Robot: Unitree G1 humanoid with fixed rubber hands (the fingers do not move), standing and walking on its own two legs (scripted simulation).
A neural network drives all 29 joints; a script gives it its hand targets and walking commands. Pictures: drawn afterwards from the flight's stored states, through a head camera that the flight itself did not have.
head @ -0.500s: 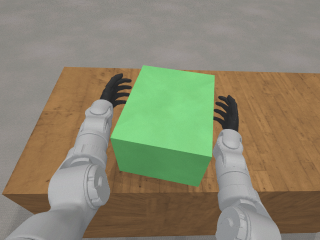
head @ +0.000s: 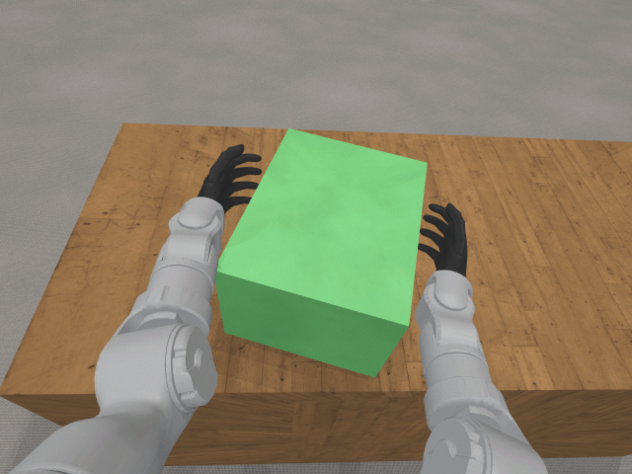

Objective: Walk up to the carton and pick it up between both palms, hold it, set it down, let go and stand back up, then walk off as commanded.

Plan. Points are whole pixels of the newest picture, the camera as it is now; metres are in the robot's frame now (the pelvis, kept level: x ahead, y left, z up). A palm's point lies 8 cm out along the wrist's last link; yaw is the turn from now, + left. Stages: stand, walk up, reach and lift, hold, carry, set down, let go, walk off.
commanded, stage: set down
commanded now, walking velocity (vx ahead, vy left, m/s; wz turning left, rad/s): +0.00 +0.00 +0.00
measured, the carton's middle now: (329, 244) +0.43 -0.01 +0.00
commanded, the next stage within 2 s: none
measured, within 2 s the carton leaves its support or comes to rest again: rests again in 0.40 s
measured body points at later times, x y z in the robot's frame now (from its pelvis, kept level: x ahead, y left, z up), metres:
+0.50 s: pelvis -0.01 +0.00 +0.00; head +0.03 +0.03 +0.44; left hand +0.44 +0.14 +0.07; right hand +0.36 -0.17 +0.05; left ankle -0.03 +0.11 -0.75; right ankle -0.05 -0.12 -0.75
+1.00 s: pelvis -0.01 +0.00 +0.00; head +0.03 +0.03 +0.44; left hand +0.44 +0.14 +0.06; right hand +0.36 -0.17 +0.05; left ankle -0.03 +0.11 -0.75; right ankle -0.05 -0.12 -0.75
